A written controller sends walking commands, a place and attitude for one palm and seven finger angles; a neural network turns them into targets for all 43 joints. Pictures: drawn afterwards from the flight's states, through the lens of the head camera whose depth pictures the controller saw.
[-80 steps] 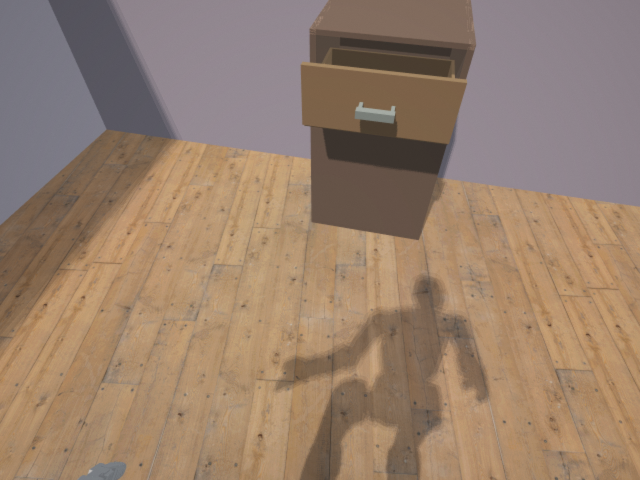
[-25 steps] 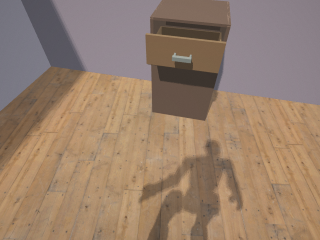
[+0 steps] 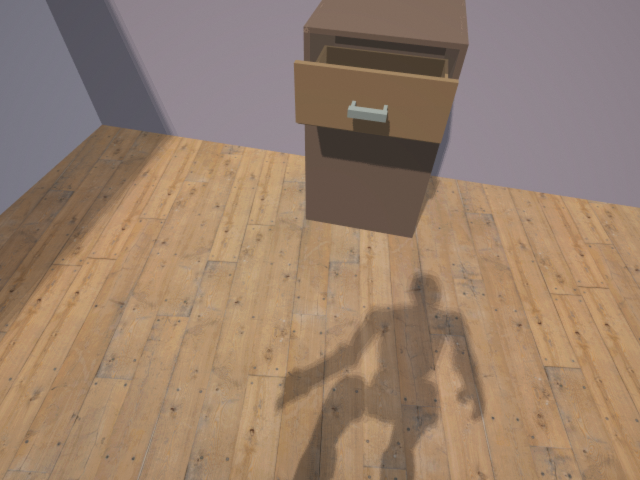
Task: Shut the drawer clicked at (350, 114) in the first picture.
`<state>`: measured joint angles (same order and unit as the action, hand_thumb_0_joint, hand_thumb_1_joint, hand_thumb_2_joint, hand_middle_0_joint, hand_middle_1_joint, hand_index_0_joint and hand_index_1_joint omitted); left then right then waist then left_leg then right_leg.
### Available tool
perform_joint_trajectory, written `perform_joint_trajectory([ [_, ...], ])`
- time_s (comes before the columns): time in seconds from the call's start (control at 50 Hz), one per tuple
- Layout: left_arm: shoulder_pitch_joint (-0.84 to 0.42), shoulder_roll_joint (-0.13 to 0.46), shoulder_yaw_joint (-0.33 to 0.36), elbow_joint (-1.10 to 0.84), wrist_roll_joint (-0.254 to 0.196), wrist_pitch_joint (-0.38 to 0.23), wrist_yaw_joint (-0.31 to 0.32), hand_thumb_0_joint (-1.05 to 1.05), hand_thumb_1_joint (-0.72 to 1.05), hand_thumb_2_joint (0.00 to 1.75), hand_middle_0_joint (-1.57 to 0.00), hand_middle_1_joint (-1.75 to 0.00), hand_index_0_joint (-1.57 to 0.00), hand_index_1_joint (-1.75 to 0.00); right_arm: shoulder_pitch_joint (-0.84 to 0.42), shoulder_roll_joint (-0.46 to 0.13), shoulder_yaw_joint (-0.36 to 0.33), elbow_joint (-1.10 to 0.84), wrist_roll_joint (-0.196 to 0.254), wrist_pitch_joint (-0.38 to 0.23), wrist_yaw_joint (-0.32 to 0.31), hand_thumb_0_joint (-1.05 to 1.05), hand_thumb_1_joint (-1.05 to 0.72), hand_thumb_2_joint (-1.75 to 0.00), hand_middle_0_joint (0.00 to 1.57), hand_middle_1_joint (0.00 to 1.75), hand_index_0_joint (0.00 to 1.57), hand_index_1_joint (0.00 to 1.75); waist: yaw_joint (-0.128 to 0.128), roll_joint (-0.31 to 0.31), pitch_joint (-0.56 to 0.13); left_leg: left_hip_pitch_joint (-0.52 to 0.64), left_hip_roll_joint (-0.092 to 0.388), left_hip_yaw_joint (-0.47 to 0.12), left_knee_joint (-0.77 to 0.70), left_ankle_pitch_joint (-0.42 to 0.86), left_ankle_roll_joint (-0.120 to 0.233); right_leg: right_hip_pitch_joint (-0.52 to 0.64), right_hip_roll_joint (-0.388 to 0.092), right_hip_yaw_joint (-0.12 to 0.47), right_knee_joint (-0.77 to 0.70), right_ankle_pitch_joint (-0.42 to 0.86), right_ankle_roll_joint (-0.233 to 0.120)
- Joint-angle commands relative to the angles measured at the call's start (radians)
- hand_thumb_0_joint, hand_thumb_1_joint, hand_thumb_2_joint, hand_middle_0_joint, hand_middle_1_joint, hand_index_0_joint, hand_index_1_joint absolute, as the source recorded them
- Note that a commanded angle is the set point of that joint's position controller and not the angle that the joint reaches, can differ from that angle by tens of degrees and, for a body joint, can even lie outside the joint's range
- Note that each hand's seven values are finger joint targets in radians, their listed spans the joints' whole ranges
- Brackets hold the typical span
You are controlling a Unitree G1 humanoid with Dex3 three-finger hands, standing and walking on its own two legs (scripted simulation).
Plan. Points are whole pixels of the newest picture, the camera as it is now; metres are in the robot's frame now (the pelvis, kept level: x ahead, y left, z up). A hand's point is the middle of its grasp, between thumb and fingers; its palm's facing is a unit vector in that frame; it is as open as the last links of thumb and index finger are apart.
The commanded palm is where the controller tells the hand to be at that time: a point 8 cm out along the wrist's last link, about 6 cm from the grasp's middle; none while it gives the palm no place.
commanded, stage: walk to a spot facing it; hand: left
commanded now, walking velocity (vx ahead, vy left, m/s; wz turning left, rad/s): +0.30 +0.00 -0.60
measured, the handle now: (368, 110) +1.03 -0.06 -0.07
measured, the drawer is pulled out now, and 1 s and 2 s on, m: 0.20 0.20 0.20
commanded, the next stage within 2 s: turn to face it in 1.12 s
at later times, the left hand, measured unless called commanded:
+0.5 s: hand out of the picture +0.14 +0.13 -0.17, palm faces -0.16 -0.97 -0.20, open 7.4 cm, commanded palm none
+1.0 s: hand (267, 307) +0.45 +0.14 -0.18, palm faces -0.41 -0.90 -0.18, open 7.4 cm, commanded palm none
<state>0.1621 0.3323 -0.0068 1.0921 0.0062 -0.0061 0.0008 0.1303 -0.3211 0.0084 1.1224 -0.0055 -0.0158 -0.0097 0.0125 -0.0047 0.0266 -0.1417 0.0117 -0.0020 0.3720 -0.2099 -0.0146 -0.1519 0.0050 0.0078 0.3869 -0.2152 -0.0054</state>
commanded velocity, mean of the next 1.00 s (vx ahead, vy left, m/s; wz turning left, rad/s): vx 0.24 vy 0.00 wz -0.53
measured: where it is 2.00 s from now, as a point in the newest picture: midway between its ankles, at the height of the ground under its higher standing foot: (354, 448)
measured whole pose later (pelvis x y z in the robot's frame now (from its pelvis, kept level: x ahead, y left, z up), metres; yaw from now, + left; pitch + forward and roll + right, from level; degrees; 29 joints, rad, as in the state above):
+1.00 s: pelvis +0.31 -0.02 -0.01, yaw -30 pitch -1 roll -1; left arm 0.24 0.25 0.10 0.95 0.02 0.02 -0.03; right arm 0.21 -0.15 -0.03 0.97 -0.01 -0.07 -0.04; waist 0.04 -0.05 0.07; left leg -0.26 0.08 0.24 0.52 -0.25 0.06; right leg -0.56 -0.05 -0.05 1.22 -0.32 0.02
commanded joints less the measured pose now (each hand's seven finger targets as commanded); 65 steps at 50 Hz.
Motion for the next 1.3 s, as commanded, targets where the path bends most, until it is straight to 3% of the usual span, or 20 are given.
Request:
perform_joint_trajectory([
  [0.0, 0.06, 0.093, 0.03, -0.041, 0.011, 0.013, 0.002, 0.0, 0.9, 0.9, -0.2, -0.3, -0.2, -0.3, 0.055, -0.092, -0.024, -0.043, -0.013, -0.001, -0.003, 0.0, -0.9, -0.9, 0.2, 0.3, 0.2, 0.3, -0.007, -0.013, -0.007, -0.025, 0.098, -0.031, -0.006, -0.17, 0.026, -0.064, -0.095, 0.143, -0.053, -0.195, -0.035],
  [0.08, 0.093, 0.089, 0.056, -0.104, 0.017, 0.019, -0.018, 0.0, 0.9, 0.9, -0.2, -0.3, -0.2, -0.3, 0.105, -0.119, -0.055, -0.089, -0.017, -0.003, -0.003, 0.0, -0.9, -0.9, 0.2, 0.3, 0.2, 0.3, -0.016, 0.022, 0.108, -0.076, 0.134, -0.074, -0.008, -0.402, 0.061, -0.231, -0.04, 0.175, 0.036, -0.375, -0.067],
  [0.16, 0.0, 0.008, 0.065, -0.193, 0.016, -0.003, -0.034, 0.0, 0.9, 0.9, -0.2, -0.3, -0.2, -0.3, 0.215, -0.154, -0.092, -0.099, -0.014, -0.036, -0.012, 0.0, -0.9, -0.9, 0.2, 0.3, 0.2, 0.3, -0.072, 0.203, 0.11, 0.131, 0.386, -0.273, -0.168, -0.239, 0.212, -0.507, -0.018, -0.013, 0.472, -0.286, -0.016],
  [0.24, 0.066, -0.047, 0.076, -0.188, 0.013, -0.017, -0.049, 0.0, 0.9, 0.9, -0.2, -0.3, -0.2, -0.3, 0.162, -0.112, -0.091, -0.11, -0.022, -0.049, -0.015, 0.0, -0.9, -0.9, 0.2, 0.3, 0.2, 0.3, -0.01, 0.133, 0.046, 0.063, 0.34, -0.021, -0.024, 0.093, 0.148, -0.29, -0.069, -0.069, 0.315, -0.23, -0.021],
  [0.28, 0.31, -0.007, 0.093, -0.108, 0.019, -0.024, -0.044, 0.0, 0.9, 0.9, -0.2, -0.3, -0.2, -0.3, 0.118, -0.086, -0.086, -0.123, -0.013, -0.047, -0.007, 0.0, -0.9, -0.9, 0.2, 0.3, 0.2, 0.3, 0.106, -0.023, -0.046, -0.159, 0.21, 0.146, 0.327, 0.095, 0.067, 0.113, -0.002, -0.106, 0.126, -0.047, -0.052],
  [0.3, 0.462, 0.118, 0.126, -0.072, 0.026, -0.042, -0.022, 0.0, 0.9, 0.9, -0.2, -0.3, -0.2, -0.3, 0.094, -0.012, -0.067, -0.172, 0.002, -0.052, 0.006, 0.0, -0.9, -0.9, 0.2, 0.3, 0.2, 0.3, 0.157, -0.346, -0.084, -0.476, 0.084, 0.232, 0.692, -0.186, 0.003, 0.312, -0.285, 0.368, -0.048, -0.154, -0.169],
  [0.32, 0.521, 0.146, 0.124, -0.062, 0.002, -0.046, -0.006, 0.0, 0.9, 0.9, -0.2, -0.3, -0.2, -0.3, -0.003, -0.015, -0.065, -0.225, -0.003, -0.062, 0.007, 0.0, -0.9, -0.9, 0.2, 0.3, 0.2, 0.3, 0.169, -0.281, -0.067, -0.612, 0.049, 0.113, 0.858, -0.371, 0.003, 0.301, -0.405, 0.642, -0.163, -0.086, -0.262],
  [0.38, 0.312, 0.041, 0.1, -0.115, 0.014, -0.048, 0.011, 0.0, 0.9, 0.9, -0.2, -0.3, -0.2, -0.3, -0.022, 0.015, -0.076, -0.207, -0.016, -0.054, 0.011, 0.0, -0.9, -0.9, 0.2, 0.3, 0.2, 0.3, 0.061, -0.025, 0.06, -0.609, 0.143, 0.005, 0.877, -0.167, -0.006, 0.069, -0.341, 0.465, -0.163, -0.114, -0.262],
  [0.44, 0.262, 0.005, 0.088, -0.122, 0.019, -0.063, 0.009, 0.0, 0.9, 0.9, -0.2, -0.3, -0.2, -0.3, 0.055, 0.049, -0.079, -0.182, -0.021, -0.028, 0.018, 0.0, -0.9, -0.9, 0.2, 0.3, 0.2, 0.3, -0.003, -0.075, 0.048, -0.528, 0.135, 0.035, 0.78, -0.057, -0.033, -0.033, -0.25, 0.28, -0.174, 0.033, -0.211],
  [0.66, 0.303, 0.012, 0.093, -0.098, 0.021, -0.065, 0.017, 0.0, 0.9, 0.9, -0.2, -0.3, -0.2, -0.3, -0.111, 0.082, -0.072, -0.29, -0.009, -0.047, 0.034, 0.0, -0.9, -0.9, 0.2, 0.3, 0.2, 0.3, 0.041, -0.134, 0.05, -0.412, 0.055, 0.095, 0.344, 0.01, -0.012, 0.085, -0.19, 0.211, -0.099, 0.372, -0.165],
  [0.72, 0.248, 0.032, 0.107, -0.119, 0.015, -0.058, 0.016, 0.0, 0.9, 0.9, -0.2, -0.3, -0.2, -0.3, 0.094, 0.036, -0.083, -0.235, -0.012, -0.06, 0.009, 0.0, -0.9, -0.9, 0.2, 0.3, 0.2, 0.3, -0.061, -0.099, -0.029, -0.058, 0.003, 0.118, 0.155, 0.049, 0.012, -0.007, -0.133, 0.175, 0.13, 0.518, -0.126],
  [0.74, 0.256, 0.002, 0.107, -0.128, 0.007, -0.056, 0.011, 0.0, 0.9, 0.9, -0.2, -0.3, -0.2, -0.3, 0.247, -0.035, -0.098, -0.195, -0.02, -0.065, -0.007, 0.0, -0.9, -0.9, 0.2, 0.3, 0.2, 0.3, -0.113, -0.025, -0.127, 0.222, 0.106, 0.019, 0.127, 0.09, 0.04, -0.155, -0.081, 0.149, 0.344, 0.382, -0.092],
  [0.76, 0.304, -0.061, 0.106, -0.144, -0.006, -0.051, -0.002, 0.0, 0.9, 0.9, -0.2, -0.3, -0.2, -0.3, 0.363, -0.164, -0.125, -0.174, -0.035, -0.068, -0.015, 0.0, -0.9, -0.9, 0.2, 0.3, 0.2, 0.3, -0.128, 0.282, -0.257, 0.414, 0.453, -0.394, 0.053, 0.179, 0.162, -0.377, 0.071, -0.002, 0.716, -0.229, -0.032],
  [0.78, 0.242, -0.05, 0.097, -0.178, 0.0, -0.058, -0.005, 0.0, 0.9, 0.9, -0.2, -0.3, -0.2, -0.3, 0.391, -0.169, -0.108, -0.18, -0.015, -0.052, -0.014, 0.0, -0.9, -0.9, 0.2, 0.3, 0.2, 0.3, -0.127, 0.21, -0.228, 0.326, 0.538, -0.522, -0.022, 0.233, 0.244, -0.441, 0.052, 0.043, 0.909, -0.385, -0.035],
  [0.84, 0.159, -0.061, 0.105, -0.174, 0.019, -0.03, -0.023, 0.0, 0.9, 0.9, -0.2, -0.3, -0.2, -0.3, 0.167, 0.009, -0.066, -0.205, -0.014, -0.067, -0.018, 0.0, -0.9, -0.9, 0.2, 0.3, 0.2, 0.3, -0.03, 0.187, 0.01, -0.033, 0.412, -0.219, -0.103, 0.151, 0.163, -0.467, -0.072, 0.032, 1.0, -0.174, -0.008],
  [0.9, 0.211, -0.099, 0.099, -0.155, 0.019, 0.015, -0.033, 0.0, 0.9, 0.9, -0.2, -0.3, -0.2, -0.3, 0.131, 0.035, -0.06, -0.195, -0.012, -0.075, -0.026, 0.0, -0.9, -0.9, 0.2, 0.3, 0.2, 0.3, 0.021, 0.148, -0.049, -0.069, 0.34, 0.038, -0.059, 0.431, 0.14, -0.391, -0.088, -0.01, 0.904, -0.115, 0.023],
  [1.2, -0.108, -0.094, 0.085, -0.283, 0.021, 0.043, -0.031, 0.0, 0.9, 0.9, -0.2, -0.3, -0.2, -0.3, 0.247, -0.04, -0.095, -0.161, -0.026, -0.016, -0.015, 0.0, -0.9, -0.9, 0.2, 0.3, 0.2, 0.3, -0.069, 0.132, -0.005, 0.04, 0.388, 0.194, 0.032, 0.419, 0.144, -0.3, -0.068, -0.11, 0.385, -0.142, 0.024],
  [1.24, -0.034, -0.088, 0.081, -0.257, 0.022, 0.025, -0.016, 0.0, 0.9, 0.9, -0.2, -0.3, -0.2, -0.3, 0.26, -0.03, -0.09, -0.144, -0.024, -0.01, -0.013, 0.0, -0.9, -0.9, 0.2, 0.3, 0.2, 0.3, -0.037, 0.1, -0.048, 0.007, 0.355, 0.193, 0.139, 0.435, 0.11, -0.133, -0.039, -0.122, 0.207, -0.062, 0.004],
  [1.26, 0.054, -0.061, 0.085, -0.223, 0.026, 0.01, -0.007, 0.0, 0.9, 0.9, -0.2, -0.3, -0.2, -0.3, 0.26, -0.016, -0.084, -0.139, -0.016, -0.011, -0.009, 0.0, -0.9, -0.9, 0.2, 0.3, 0.2, 0.3, 0.008, 0.043, -0.1, -0.056, 0.306, 0.228, 0.268, 0.401, 0.067, 0.026, -0.062, -0.096, 0.086, 0.09, -0.01],
  [1.28, 0.121, 0.033, 0.097, -0.193, 0.033, -0.01, 0.013, 0.0, 0.9, 0.9, -0.2, -0.3, -0.2, -0.3, 0.296, 0.063, -0.065, -0.142, -0.004, -0.009, -0.002, 0.0, -0.9, -0.9, 0.2, 0.3, 0.2, 0.3, 0.022, -0.182, -0.187, -0.298, 0.206, 0.274, 0.486, 0.065, 0.007, 0.273, -0.294, 0.15, 0.049, 0.402, -0.081],
])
